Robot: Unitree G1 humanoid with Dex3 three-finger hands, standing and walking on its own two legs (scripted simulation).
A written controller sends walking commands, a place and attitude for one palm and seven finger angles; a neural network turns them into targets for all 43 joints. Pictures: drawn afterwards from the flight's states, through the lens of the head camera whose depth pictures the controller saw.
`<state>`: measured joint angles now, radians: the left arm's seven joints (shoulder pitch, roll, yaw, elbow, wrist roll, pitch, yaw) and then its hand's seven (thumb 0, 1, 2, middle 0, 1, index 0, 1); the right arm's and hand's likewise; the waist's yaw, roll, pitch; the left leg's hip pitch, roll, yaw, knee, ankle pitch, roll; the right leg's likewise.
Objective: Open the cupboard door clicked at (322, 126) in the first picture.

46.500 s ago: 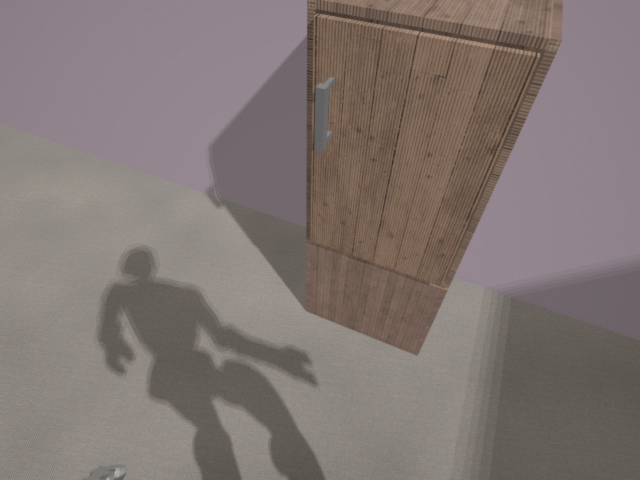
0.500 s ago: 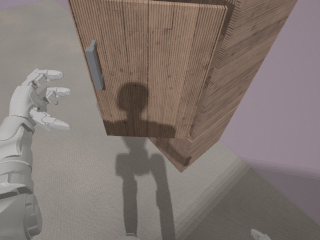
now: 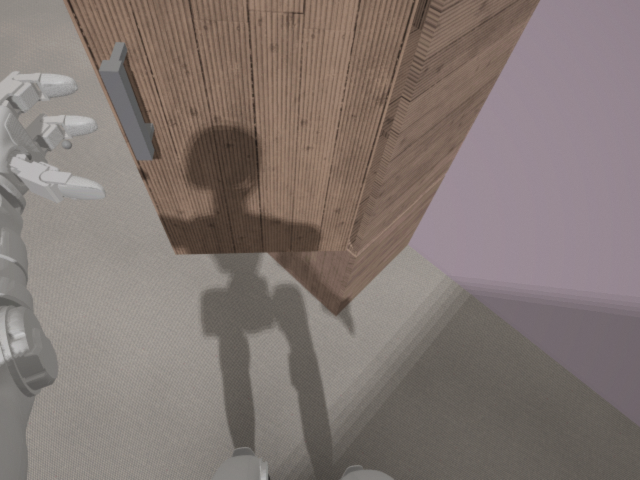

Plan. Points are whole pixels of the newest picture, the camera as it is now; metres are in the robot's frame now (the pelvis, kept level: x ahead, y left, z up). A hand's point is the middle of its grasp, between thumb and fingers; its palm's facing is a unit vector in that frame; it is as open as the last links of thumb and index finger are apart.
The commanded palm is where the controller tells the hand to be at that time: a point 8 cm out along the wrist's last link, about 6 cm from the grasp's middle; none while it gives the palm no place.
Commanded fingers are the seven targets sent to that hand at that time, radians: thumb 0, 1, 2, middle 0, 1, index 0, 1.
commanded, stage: move the hooked fingers beside the handle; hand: left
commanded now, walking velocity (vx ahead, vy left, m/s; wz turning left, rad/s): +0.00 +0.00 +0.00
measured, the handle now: (133, 105) +0.56 +0.22 +0.12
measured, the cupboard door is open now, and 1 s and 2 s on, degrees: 48 48 48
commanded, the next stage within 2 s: slide the fingers in behind the handle in 1.04 s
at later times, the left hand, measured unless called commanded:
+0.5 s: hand (74, 126) +0.52 +0.28 +0.11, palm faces +0.02 -1.00 +0.03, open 14.0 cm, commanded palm +0.50 +0.32 +0.11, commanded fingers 0.00 -0.50 0.30 -0.30 -1.20 -0.30 -1.20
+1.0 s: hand (84, 127) +0.52 +0.26 +0.12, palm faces +0.05 -1.00 +0.02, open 14.0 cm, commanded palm +0.50 +0.31 +0.11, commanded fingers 0.00 -0.50 0.30 -0.30 -1.20 -0.30 -1.20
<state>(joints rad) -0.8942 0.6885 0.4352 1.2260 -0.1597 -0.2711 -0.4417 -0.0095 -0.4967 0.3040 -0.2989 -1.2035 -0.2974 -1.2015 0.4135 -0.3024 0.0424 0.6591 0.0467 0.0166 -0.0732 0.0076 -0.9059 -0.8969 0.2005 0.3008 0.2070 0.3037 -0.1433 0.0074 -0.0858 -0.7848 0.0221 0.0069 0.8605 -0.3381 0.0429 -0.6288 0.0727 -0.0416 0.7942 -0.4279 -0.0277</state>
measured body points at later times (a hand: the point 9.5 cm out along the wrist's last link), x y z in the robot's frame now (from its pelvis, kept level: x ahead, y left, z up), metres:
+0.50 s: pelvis +0.02 +0.00 -0.01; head +0.13 +0.03 +0.43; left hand +0.51 +0.33 +0.12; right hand -0.01 -0.27 -0.10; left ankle +0.04 +0.09 -0.70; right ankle -0.03 -0.11 -0.70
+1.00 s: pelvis +0.01 +0.00 -0.01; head +0.12 +0.04 +0.43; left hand +0.51 +0.32 +0.12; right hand +0.01 -0.27 -0.11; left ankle +0.04 +0.09 -0.70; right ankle -0.03 -0.11 -0.70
